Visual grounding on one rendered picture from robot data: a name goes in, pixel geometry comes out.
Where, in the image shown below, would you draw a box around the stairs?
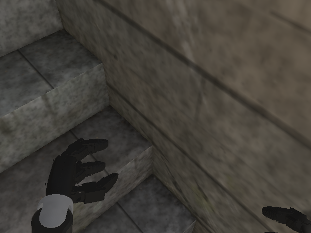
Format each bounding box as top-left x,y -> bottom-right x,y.
0,0 -> 196,233

